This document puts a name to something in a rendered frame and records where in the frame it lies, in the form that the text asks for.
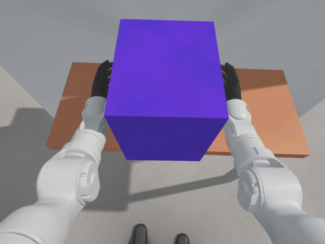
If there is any robot left hand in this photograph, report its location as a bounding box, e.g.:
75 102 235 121
91 60 113 98

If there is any robot right forearm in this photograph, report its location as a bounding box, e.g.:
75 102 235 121
222 99 303 202

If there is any robot right upper arm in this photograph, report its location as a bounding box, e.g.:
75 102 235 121
237 167 325 244

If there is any carton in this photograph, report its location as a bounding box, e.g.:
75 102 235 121
104 19 229 161

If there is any table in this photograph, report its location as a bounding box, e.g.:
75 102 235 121
46 62 310 182

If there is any robot right hand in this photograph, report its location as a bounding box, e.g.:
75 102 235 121
221 63 242 101

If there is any left robot foot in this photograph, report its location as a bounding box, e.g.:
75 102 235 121
133 224 147 244

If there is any robot left forearm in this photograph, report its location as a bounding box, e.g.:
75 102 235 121
36 96 109 197

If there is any right robot foot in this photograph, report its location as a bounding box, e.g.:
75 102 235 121
176 233 189 244

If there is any robot left upper arm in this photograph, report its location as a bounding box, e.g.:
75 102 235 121
0 158 100 244

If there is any robot foot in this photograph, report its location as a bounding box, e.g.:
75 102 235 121
176 233 189 244
133 224 147 244

